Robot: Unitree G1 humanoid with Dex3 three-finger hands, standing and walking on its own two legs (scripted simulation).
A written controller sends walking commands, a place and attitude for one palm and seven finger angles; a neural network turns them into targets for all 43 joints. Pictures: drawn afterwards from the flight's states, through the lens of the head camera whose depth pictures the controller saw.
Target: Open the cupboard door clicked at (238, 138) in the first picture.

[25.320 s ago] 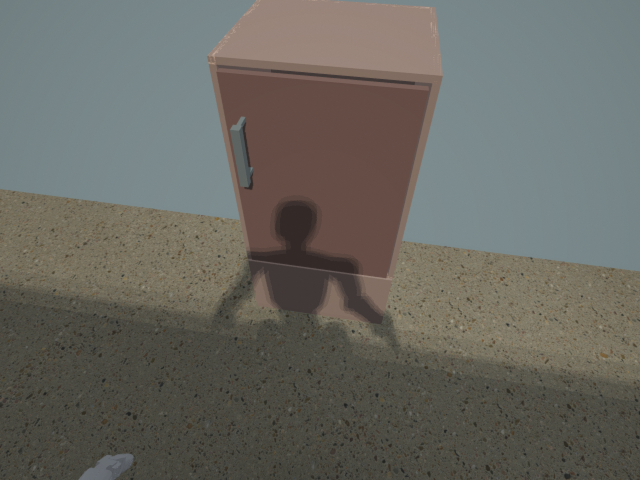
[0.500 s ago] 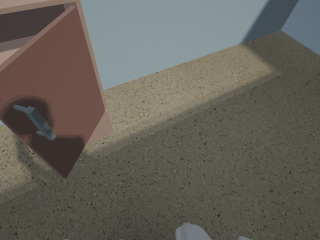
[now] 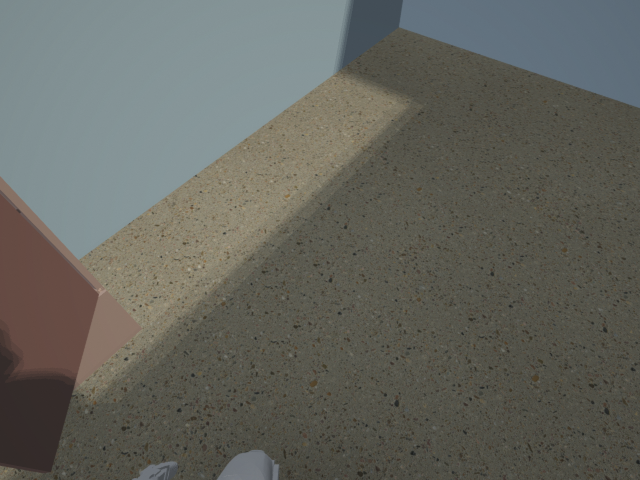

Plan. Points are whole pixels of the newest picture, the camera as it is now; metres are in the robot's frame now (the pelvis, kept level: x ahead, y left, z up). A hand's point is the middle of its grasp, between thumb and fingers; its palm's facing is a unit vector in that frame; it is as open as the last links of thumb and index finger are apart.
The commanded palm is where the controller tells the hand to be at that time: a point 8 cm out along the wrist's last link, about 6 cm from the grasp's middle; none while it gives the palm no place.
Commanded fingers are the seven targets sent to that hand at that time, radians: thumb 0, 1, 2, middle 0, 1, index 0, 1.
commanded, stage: walk to a spot facing it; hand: left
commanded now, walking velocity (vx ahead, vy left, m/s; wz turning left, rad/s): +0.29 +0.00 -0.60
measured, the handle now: out of the picture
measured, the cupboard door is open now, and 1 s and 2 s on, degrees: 44 44 44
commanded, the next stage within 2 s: turn to face it in 1.28 s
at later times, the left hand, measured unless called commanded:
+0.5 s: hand (242, 373) +0.29 +0.15 -0.17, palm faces -0.34 -0.93 -0.15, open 7.4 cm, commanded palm none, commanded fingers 0.00 0.90 0.90 -0.20 -0.30 -0.20 -0.30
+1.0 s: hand (330, 307) +0.40 +0.01 -0.15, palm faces -0.41 -0.87 -0.26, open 7.3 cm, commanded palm none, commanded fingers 0.00 0.90 0.90 -0.20 -0.30 -0.20 -0.30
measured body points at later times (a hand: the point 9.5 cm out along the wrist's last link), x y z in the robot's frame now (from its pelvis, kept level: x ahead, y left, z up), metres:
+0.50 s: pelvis +0.13 +0.00 +0.00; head +0.19 +0.00 +0.44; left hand +0.31 +0.20 -0.16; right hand -0.01 -0.19 -0.14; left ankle +0.04 +0.13 -0.74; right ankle +0.19 -0.14 -0.68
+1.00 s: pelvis +0.32 -0.16 +0.00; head +0.32 -0.20 +0.45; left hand +0.43 +0.05 -0.13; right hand +0.29 -0.40 -0.15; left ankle +0.49 -0.04 -0.66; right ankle +0.24 -0.12 -0.74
